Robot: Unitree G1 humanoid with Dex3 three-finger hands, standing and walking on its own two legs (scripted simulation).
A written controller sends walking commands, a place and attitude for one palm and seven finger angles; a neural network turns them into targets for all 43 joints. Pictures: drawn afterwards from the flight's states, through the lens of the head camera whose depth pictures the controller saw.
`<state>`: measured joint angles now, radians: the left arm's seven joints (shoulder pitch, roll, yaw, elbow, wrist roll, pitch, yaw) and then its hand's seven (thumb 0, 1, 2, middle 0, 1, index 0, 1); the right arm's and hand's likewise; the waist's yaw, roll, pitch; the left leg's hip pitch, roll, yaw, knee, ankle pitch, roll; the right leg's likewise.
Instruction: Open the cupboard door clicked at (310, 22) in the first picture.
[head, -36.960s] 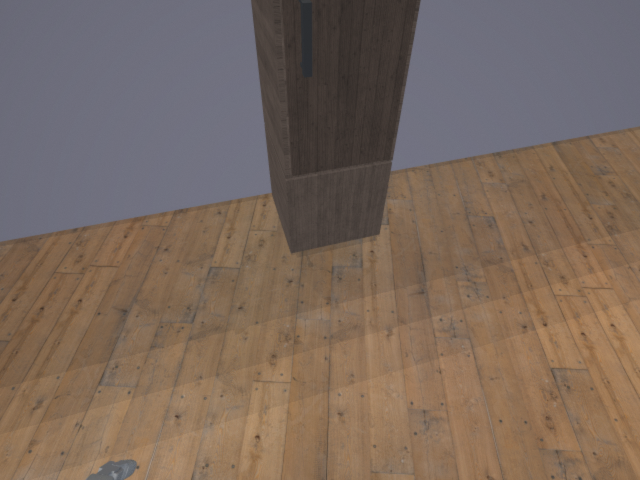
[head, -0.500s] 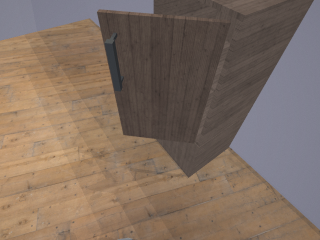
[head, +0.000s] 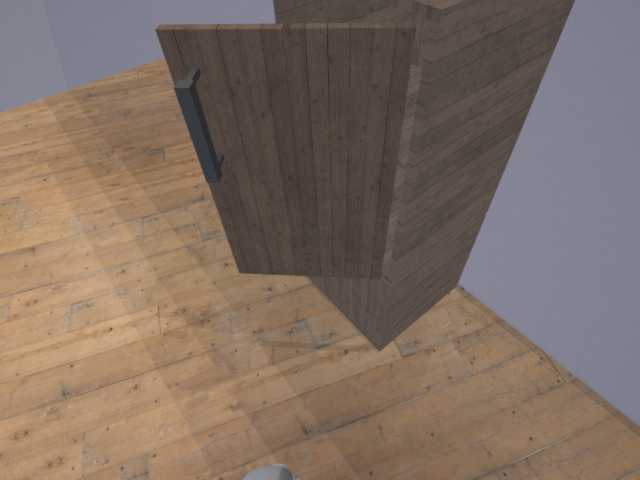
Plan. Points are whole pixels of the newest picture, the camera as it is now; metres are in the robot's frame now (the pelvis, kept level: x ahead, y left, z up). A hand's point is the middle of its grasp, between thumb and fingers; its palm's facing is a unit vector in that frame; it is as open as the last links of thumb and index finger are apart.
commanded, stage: come to a stop and stand still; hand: left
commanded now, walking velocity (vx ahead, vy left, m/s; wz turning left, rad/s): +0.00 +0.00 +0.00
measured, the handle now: (204, 128) +0.60 +0.22 +0.12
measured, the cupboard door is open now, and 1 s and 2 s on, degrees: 47 47 47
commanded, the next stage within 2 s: look again from close up in 0.50 s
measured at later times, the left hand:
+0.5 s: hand out of the picture -0.01 +0.15 -0.16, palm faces -0.02 -0.98 -0.19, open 7.3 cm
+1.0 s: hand out of the picture +0.03 +0.15 -0.16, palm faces -0.01 -0.99 -0.17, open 7.3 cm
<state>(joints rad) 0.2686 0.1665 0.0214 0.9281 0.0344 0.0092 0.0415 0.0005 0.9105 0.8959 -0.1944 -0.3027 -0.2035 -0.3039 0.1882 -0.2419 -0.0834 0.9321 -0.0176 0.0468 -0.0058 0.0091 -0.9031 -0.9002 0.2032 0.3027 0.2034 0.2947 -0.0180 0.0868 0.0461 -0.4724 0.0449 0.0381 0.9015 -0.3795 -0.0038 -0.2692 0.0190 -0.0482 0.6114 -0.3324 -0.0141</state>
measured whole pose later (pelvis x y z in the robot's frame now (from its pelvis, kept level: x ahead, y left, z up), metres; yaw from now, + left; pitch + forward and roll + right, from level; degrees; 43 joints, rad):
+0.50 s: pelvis -0.02 -0.02 +0.01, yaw -1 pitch +0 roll +0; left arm 0.33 0.17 0.00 1.02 0.02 0.01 0.02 0.00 0.92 0.90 -0.20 -0.30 -0.20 -0.30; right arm 0.33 -0.15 -0.01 1.04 -0.03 0.01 -0.01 0.01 -0.91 -0.90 0.20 0.30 0.20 0.29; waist -0.02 -0.01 0.00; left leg -0.31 0.02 0.10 0.51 -0.20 0.04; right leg -0.25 0.03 -0.04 0.51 -0.27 -0.03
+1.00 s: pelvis +0.03 -0.02 +0.02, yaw -1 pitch +1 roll +0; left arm 0.30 0.16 -0.01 1.10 0.02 -0.02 0.03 0.00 0.92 0.90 -0.20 -0.30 -0.20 -0.30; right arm 0.26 -0.15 0.01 1.12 -0.01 -0.03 -0.03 0.02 -0.92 -0.90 0.20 0.30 0.20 0.29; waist 0.00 -0.02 0.00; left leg -0.22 -0.01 0.11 0.46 -0.26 0.04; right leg -0.16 0.01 -0.02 0.46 -0.32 -0.02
